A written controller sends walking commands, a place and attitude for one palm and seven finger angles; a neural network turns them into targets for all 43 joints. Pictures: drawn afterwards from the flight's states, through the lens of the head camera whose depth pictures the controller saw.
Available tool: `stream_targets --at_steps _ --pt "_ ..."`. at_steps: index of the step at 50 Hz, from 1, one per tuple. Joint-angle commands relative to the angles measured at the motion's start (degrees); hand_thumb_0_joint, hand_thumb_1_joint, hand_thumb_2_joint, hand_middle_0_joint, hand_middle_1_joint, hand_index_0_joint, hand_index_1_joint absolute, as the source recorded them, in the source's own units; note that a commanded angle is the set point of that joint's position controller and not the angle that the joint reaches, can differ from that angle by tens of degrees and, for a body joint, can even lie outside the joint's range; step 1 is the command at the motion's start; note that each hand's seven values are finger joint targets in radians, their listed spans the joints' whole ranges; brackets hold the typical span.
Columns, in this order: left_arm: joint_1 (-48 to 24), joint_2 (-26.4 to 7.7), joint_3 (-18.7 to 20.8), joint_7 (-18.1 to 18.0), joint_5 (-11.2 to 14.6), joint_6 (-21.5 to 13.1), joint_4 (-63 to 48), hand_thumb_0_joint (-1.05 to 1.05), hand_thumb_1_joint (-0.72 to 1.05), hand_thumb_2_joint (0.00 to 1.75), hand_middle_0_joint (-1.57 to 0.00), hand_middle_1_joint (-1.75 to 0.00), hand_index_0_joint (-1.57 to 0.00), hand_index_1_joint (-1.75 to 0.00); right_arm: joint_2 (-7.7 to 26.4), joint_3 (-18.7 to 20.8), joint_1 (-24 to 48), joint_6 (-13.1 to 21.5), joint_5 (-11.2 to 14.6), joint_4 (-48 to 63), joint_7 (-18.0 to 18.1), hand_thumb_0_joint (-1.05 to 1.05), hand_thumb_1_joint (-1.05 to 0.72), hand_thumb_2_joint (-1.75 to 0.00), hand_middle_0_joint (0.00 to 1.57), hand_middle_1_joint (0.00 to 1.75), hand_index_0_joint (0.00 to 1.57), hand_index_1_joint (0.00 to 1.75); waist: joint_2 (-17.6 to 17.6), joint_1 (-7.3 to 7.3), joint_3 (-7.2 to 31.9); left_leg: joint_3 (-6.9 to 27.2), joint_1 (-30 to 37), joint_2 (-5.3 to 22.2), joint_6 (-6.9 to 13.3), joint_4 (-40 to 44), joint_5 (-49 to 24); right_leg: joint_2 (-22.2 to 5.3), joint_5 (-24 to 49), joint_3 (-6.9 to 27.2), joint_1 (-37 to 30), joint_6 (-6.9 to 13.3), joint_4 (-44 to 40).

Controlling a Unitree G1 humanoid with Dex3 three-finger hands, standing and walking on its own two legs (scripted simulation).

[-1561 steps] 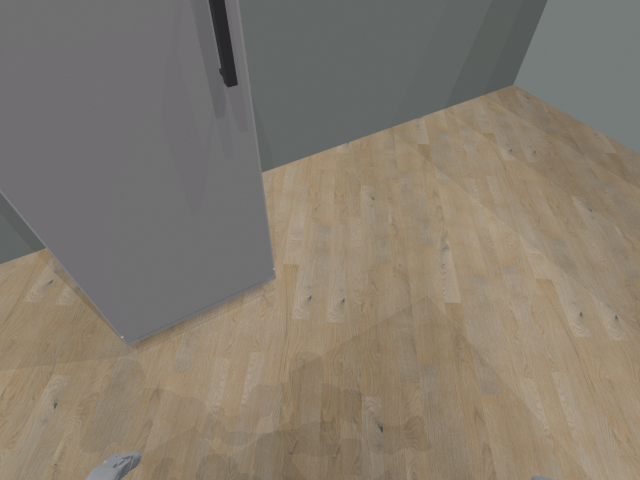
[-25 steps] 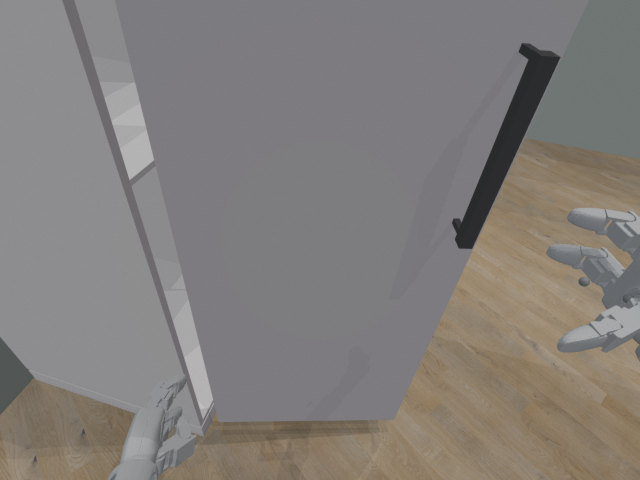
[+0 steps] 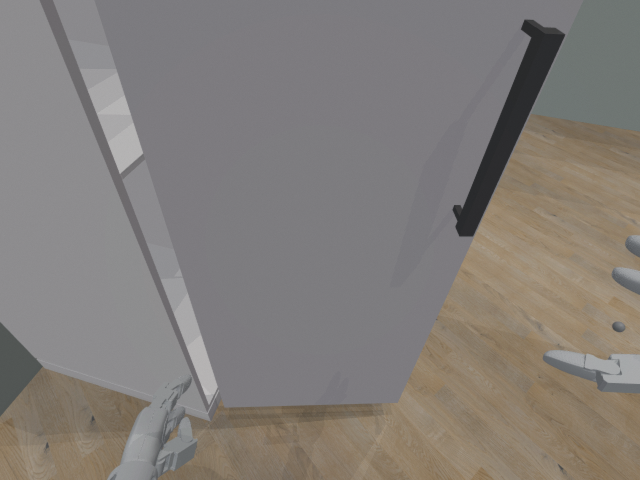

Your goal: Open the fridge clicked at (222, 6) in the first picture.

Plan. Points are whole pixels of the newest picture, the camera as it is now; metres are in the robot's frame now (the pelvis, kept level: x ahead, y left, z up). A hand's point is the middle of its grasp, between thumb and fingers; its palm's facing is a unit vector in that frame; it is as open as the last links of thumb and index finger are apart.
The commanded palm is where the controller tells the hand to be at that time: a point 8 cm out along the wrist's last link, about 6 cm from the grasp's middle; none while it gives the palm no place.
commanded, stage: draw the hand back to the body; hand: right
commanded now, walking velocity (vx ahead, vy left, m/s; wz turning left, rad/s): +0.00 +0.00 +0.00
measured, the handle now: (492, 143) +0.46 -0.23 +0.22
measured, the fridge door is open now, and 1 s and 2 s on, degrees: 72 72 72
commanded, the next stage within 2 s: step back with the hand held close in 0.86 s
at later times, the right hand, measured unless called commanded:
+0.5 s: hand (612, 343) +0.21 -0.28 +0.15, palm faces +0.43 +0.82 -0.37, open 8.6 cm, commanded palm +0.16 -0.32 +0.17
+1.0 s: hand (599, 343) +0.21 -0.27 +0.15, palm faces +0.43 +0.82 -0.37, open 7.4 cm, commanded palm +0.17 -0.30 +0.18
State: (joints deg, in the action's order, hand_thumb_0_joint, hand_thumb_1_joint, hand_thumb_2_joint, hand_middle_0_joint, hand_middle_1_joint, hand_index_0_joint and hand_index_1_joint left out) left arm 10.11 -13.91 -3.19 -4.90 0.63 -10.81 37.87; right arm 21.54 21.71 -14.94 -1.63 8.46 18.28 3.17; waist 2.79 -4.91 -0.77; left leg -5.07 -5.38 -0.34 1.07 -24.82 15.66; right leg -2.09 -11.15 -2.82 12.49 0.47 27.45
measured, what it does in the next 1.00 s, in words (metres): stands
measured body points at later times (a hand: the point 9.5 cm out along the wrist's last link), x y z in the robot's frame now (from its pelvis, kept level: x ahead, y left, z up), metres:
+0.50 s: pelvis +0.02 -0.02 +0.00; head +0.00 -0.01 +0.45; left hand +0.21 +0.21 -0.07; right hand +0.18 -0.33 +0.17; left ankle -0.02 +0.10 -0.74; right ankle +0.04 -0.11 -0.74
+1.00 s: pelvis +0.02 -0.01 +0.01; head +0.00 +0.01 +0.45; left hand +0.21 +0.21 -0.08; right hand +0.18 -0.31 +0.17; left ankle -0.02 +0.10 -0.74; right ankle +0.04 -0.11 -0.74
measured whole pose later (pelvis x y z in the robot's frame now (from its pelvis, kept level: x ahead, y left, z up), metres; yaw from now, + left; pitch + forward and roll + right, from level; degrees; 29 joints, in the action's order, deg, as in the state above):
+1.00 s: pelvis +0.02 -0.01 +0.01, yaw +1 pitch -5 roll +0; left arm 10.8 -12.8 -1.9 -4.2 -0.9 -5.2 37.4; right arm 19.8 18.7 -25.4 2.9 4.8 20.5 5.0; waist 3.0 -4.6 -1.1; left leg -3.8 0.5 0.3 0.4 -19.1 14.5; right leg -1.2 -10.9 -4.1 6.5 0.9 22.4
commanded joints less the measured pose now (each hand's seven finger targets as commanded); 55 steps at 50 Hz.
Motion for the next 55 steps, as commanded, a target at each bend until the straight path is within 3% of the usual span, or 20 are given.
stream_targets --at_steps 1,4,12,14,18,19,20,24,28,29,35,39,45,48,49,50,51,52,55 --pt "-7.68 -6.23 3.10 -0.85 -0.30 -2.63 -8.25 0.00 0.90 0.90 -0.20 -0.30 -0.20 -0.30 10.22 3.83 8.45 7.65 -1.63 10.90 2.83 0.00 -0.07 -0.50 0.23 0.79 0.23 0.79 1.46 1.41 5.86 3.63 -5.99 0.90 -0.55 7.07 -4.73 1.11 1.71 2.50 -10.04 1.56 -5.57" --pt "-7.92 -6.62 3.60 -0.96 -0.51 -1.81 -7.83 0.00 0.90 0.90 -0.20 -0.30 -0.20 -0.30 9.76 3.66 5.37 8.32 -2.09 8.26 3.05 0.00 -0.17 -0.55 0.22 0.73 0.22 0.73 -2.44 1.14 3.39 3.34 -5.90 0.56 -0.69 8.20 -4.55 0.93 1.82 2.59 -9.77 1.82 -6.74" --pt "-8.06 -5.97 3.81 -0.35 -1.16 -0.85 -8.67 0.00 0.90 0.90 -0.20 -0.30 -0.20 -0.30 11.27 5.39 0.23 10.58 -3.16 14.45 3.21 0.00 -0.47 -0.69 0.22 0.55 0.22 0.55 1.78 0.06 6.80 3.25 -1.71 0.54 -0.09 7.06 -9.80 1.03 7.42 2.86 -11.84 1.40 -7.25" --pt "-8.08 -6.14 4.09 -0.13 -1.32 -0.50 -8.80 0.00 0.90 0.90 -0.20 -0.30 -0.20 -0.30 11.86 6.58 -3.48 10.33 -3.21 13.99 3.11 0.00 -0.54 -0.73 0.21 0.51 0.21 0.51 0.78 -0.42 6.36 3.13 -0.82 0.33 -0.04 7.41 -11.61 0.95 9.14 2.54 -11.13 1.28 -7.11" --pt "-7.58 -5.61 3.90 0.17 -1.13 0.67 -9.18 0.00 0.90 0.90 -0.20 -0.30 -0.20 -0.30 9.47 4.88 -4.31 9.83 -3.14 13.50 2.72 0.00 -0.68 -0.80 0.21 0.43 0.21 0.43 2.47 0.47 2.25 3.06 -2.66 0.16 -0.10 8.08 -10.15 0.70 7.88 2.29 -10.39 0.82 -7.84" --pt "-7.56 -5.94 4.19 0.16 -1.14 0.73 -9.20 0.00 0.90 0.90 -0.20 -0.30 -0.20 -0.30 9.71 5.17 -5.02 9.72 -3.15 13.19 2.68 0.00 -0.72 -0.81 0.21 0.41 0.21 0.41 0.24 0.39 2.00 2.82 -2.54 -0.13 -0.10 8.65 -9.98 0.53 7.74 2.37 -10.19 0.81 -8.03" --pt "-7.51 -5.86 4.05 0.13 -1.06 1.00 -9.36 0.00 0.90 0.90 -0.20 -0.30 -0.20 -0.30 8.80 4.35 -4.93 9.55 -3.14 12.89 2.57 0.00 -0.75 -0.83 0.21 0.38 0.21 0.38 0.66 0.69 1.17 3.04 -2.94 -0.06 -0.17 8.67 -9.91 0.50 7.89 2.27 -10.31 0.91 -8.12" --pt "-7.02 -6.07 4.23 0.16 -1.25 1.39 -9.82 0.00 0.90 0.90 -0.20 -0.30 -0.20 -0.30 8.78 4.06 -5.97 9.26 -3.51 13.82 2.70 0.00 -0.90 -0.90 0.20 0.30 0.20 0.30 1.52 0.54 3.27 2.94 -1.92 -0.17 -0.10 8.50 -10.06 0.57 8.18 2.44 -11.41 0.83 -8.39" --pt "-6.95 -5.93 4.15 -0.10 -1.42 1.46 -9.99 0.00 0.90 0.90 -0.20 -0.30 -0.20 -0.30 9.49 3.97 -2.96 9.22 -3.77 16.53 3.18 0.00 -0.90 -0.90 0.20 0.30 0.20 0.30 2.12 0.76 5.27 3.15 -1.56 -0.09 -0.20 8.39 -10.53 0.86 8.80 2.52 -12.49 0.97 -7.92" --pt "-6.97 -6.15 4.09 -0.14 -1.48 1.32 -9.78 0.00 0.90 0.90 -0.20 -0.30 -0.20 -0.30 9.74 3.89 -2.63 9.05 -3.94 16.52 3.26 0.00 -0.90 -0.90 0.20 0.30 0.20 0.30 1.04 0.83 4.74 3.00 -1.54 -0.32 -0.11 8.84 -10.04 0.78 8.29 2.80 -12.26 0.89 -8.11" --pt "-7.06 -5.68 3.78 -0.24 -1.59 1.34 -9.56 0.00 0.90 0.90 -0.20 -0.30 -0.20 -0.30 8.96 3.87 -3.57 8.56 -3.94 15.20 3.47 0.00 -0.90 -0.90 0.20 0.30 0.20 0.30 3.29 0.64 3.96 3.04 -1.27 -0.01 0.01 8.63 -11.53 1.02 9.85 2.64 -12.36 0.81 -7.98" --pt "-7.58 -5.86 3.99 -0.21 -1.60 2.00 -9.77 0.00 0.90 0.90 -0.20 -0.30 -0.20 -0.30 8.98 4.22 -4.52 8.22 -3.67 13.45 3.00 0.00 -0.90 -0.90 0.20 0.30 0.20 0.30 -0.64 0.42 2.75 2.96 -1.33 -0.19 -0.16 9.39 -11.18 0.98 9.11 2.35 -11.59 1.03 -8.13" --pt "-7.68 -5.55 3.92 -0.08 -1.63 2.17 -9.91 0.00 0.90 0.90 -0.20 -0.30 -0.20 -0.30 9.14 4.20 -4.64 8.47 -3.66 14.86 2.81 0.00 -0.90 -0.90 0.20 0.30 0.20 0.30 2.01 0.30 4.65 3.34 -0.41 0.17 -0.27 8.99 -12.99 1.19 10.47 1.96 -12.34 1.14 -7.66" --pt "-7.71 -5.41 3.98 -0.20 -1.63 2.14 -9.97 0.00 0.90 0.90 -0.20 -0.30 -0.20 -0.30 9.43 4.53 -4.50 8.68 -3.57 14.81 2.91 0.00 -0.90 -0.90 0.20 0.30 0.20 0.30 0.16 0.39 3.65 3.23 -0.86 0.13 -0.42 9.39 -12.51 1.39 9.67 1.85 -11.83 1.26 -7.55" --pt "-8.04 -5.69 3.99 -0.32 -1.57 2.02 -9.67 0.00 0.90 0.90 -0.20 -0.30 -0.20 -0.30 9.89 3.96 -1.54 8.75 -3.74 15.19 2.92 0.00 -0.90 -0.90 0.20 0.30 0.20 0.30 -0.78 0.66 3.62 3.32 -1.19 0.10 -0.52 9.97 -12.50 1.44 9.42 1.66 -12.18 1.40 -7.40" --pt "-8.89 -6.69 4.00 -0.06 -0.88 3.31 -12.26 0.00 0.90 0.90 -0.20 -0.30 -0.20 -0.30 17.24 10.50 5.39 11.13 -4.22 21.08 3.58 0.00 -0.90 -0.90 0.20 0.30 0.20 0.30 -0.49 2.63 -0.52 6.46 -8.07 3.17 -1.38 12.63 -15.56 0.45 6.40 2.01 -8.07 2.29 -4.17" --pt "-8.35 -5.50 3.72 -0.23 -1.30 4.29 -10.79 0.00 0.90 0.90 -0.20 -0.30 -0.20 -0.30 12.60 7.13 -0.95 11.29 -4.22 15.58 3.21 0.00 -0.90 -0.90 0.20 0.30 0.20 0.30 -3.19 3.06 -0.17 6.00 -8.82 4.50 -1.38 12.06 -17.07 0.59 6.95 2.40 -7.57 2.37 -2.75" --pt "-8.26 -5.49 3.92 -0.06 -1.32 4.96 -11.56 0.00 0.90 0.90 -0.20 -0.30 -0.20 -0.30 10.85 5.47 -3.46 11.10 -4.55 14.56 2.95 0.00 -0.90 -0.90 0.20 0.30 0.20 0.30 -4.22 2.83 0.00 5.82 -9.03 4.85 -1.78 11.55 -18.67 0.52 8.40 2.08 -7.57 2.31 -2.26" --pt "-6.87 -5.94 4.59 -0.04 -1.13 6.41 -12.87 0.00 0.90 0.90 -0.20 -0.30 -0.20 -0.30 10.58 5.92 -8.31 11.80 -4.68 15.59 3.15 0.00 -0.90 -0.90 0.20 0.30 0.20 0.30 -0.39 2.99 5.59 4.87 -7.29 4.73 -2.05 8.25 -22.14 0.04 14.29 1.57 -8.79 2.24 -1.89"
